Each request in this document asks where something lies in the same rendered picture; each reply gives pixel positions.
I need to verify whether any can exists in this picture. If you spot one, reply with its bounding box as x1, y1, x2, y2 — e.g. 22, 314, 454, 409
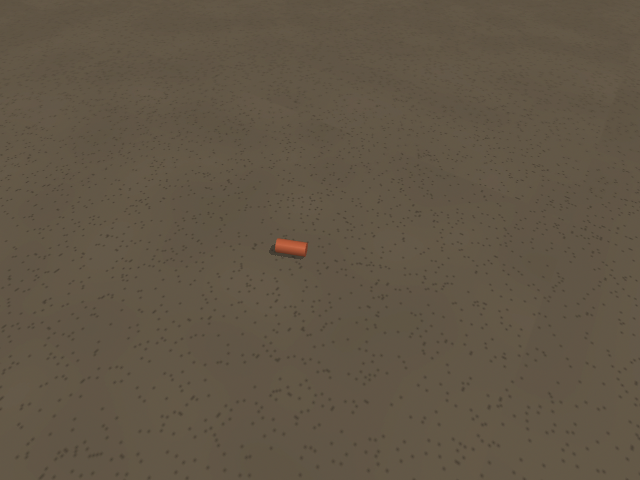
275, 238, 308, 257

